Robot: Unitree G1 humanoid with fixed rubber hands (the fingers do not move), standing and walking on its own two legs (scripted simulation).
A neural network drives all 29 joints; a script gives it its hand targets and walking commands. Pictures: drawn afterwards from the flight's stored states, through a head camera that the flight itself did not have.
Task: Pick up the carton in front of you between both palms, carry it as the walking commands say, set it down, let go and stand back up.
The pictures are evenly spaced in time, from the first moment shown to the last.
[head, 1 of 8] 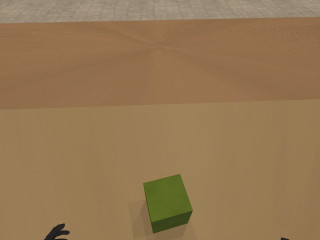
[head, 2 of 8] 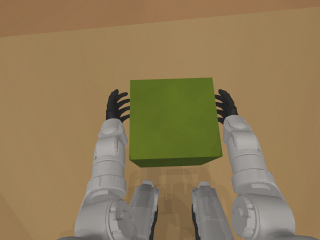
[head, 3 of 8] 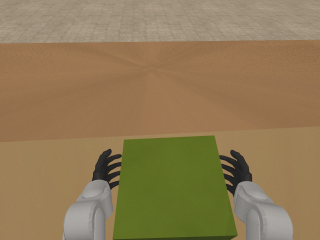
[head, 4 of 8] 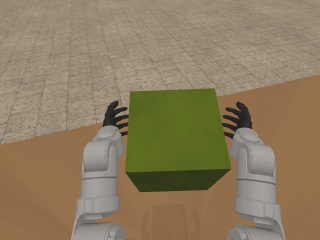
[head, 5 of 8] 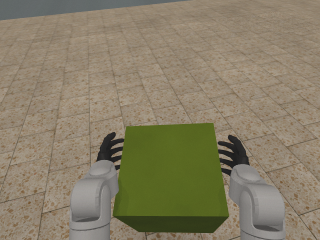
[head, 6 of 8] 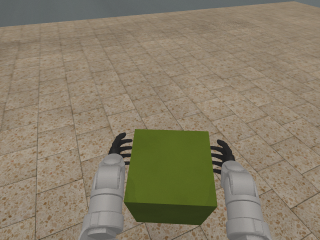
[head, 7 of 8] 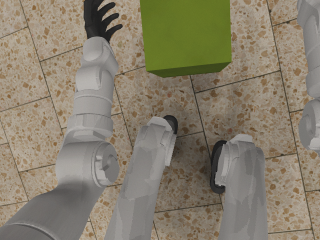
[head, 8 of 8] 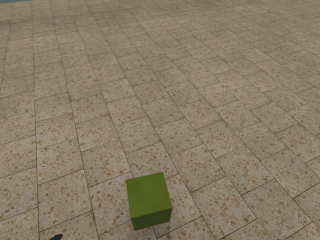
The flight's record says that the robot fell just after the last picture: no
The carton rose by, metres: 0.69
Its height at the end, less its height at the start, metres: -0.42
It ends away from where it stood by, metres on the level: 5.68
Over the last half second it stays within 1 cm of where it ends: yes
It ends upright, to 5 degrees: yes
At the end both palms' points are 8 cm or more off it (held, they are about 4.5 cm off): yes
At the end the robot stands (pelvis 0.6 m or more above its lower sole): yes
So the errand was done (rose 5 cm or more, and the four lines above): yes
